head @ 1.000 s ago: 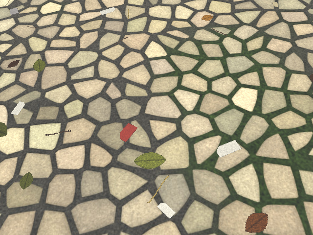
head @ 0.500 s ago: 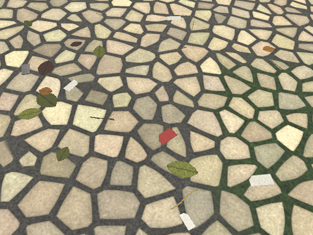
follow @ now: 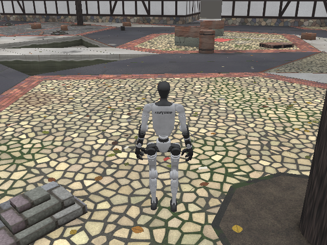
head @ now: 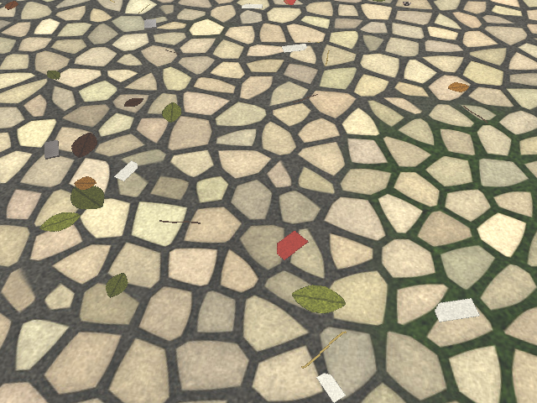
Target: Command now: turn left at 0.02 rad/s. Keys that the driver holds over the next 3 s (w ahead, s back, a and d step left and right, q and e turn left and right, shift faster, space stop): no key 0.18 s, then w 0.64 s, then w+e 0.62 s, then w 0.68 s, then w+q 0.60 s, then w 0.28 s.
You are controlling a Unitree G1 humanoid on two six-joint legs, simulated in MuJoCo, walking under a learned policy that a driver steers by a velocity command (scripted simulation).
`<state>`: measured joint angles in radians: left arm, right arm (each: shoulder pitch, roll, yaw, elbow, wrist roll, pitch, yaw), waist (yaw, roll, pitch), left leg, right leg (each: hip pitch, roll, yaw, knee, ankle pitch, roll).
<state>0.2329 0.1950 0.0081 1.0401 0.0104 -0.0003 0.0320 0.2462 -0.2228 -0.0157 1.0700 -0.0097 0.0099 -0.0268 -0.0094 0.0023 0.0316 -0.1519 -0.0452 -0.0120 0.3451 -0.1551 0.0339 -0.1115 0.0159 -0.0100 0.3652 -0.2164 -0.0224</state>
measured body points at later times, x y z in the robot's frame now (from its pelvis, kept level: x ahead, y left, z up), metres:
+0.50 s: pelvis +0.05 +0.03 -0.01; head +0.05 +0.04 +0.44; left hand +0.00 +0.27 -0.17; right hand +0.07 -0.22 -0.15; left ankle +0.05 +0.11 -0.75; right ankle -0.01 -0.10 -0.74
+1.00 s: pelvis +0.31 +0.01 -0.03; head +0.34 +0.01 +0.42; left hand +0.46 +0.25 -0.16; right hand +0.22 -0.21 -0.18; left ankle +0.09 +0.11 -0.67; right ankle +0.40 -0.04 -0.75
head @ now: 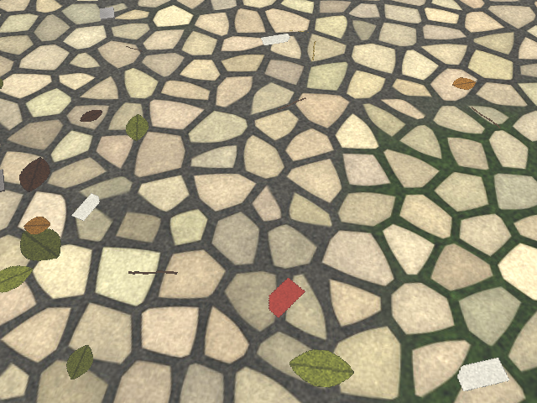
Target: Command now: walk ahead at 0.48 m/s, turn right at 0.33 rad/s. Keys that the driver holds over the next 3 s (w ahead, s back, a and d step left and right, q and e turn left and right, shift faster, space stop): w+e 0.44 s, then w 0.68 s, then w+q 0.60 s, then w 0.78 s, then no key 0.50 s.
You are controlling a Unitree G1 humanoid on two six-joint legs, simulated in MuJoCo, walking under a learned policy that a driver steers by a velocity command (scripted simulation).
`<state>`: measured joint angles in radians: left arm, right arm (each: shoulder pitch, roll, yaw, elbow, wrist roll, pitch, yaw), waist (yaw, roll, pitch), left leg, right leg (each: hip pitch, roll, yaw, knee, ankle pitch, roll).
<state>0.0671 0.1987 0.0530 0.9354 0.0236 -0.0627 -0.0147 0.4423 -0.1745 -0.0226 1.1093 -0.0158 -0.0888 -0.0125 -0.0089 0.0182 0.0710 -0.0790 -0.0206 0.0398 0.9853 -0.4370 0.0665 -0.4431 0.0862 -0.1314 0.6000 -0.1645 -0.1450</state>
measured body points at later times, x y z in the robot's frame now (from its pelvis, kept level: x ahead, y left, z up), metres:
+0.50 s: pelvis +0.30 +0.01 +0.01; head +0.34 +0.01 +0.45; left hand +0.29 +0.29 -0.13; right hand +0.48 -0.25 -0.08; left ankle +0.44 +0.08 -0.72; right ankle +0.10 -0.04 -0.70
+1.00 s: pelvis +0.54 -0.08 +0.01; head +0.56 -0.10 +0.46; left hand +0.82 +0.04 -0.08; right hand +0.39 -0.28 -0.13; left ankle +0.44 +0.08 -0.71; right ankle +0.60 -0.19 -0.72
